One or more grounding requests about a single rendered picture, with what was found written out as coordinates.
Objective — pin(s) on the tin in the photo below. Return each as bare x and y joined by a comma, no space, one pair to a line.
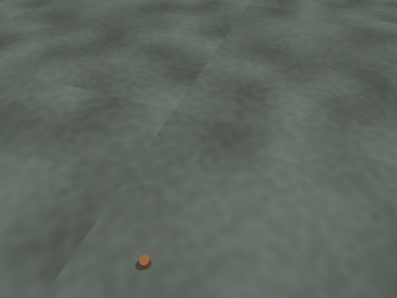
145,261

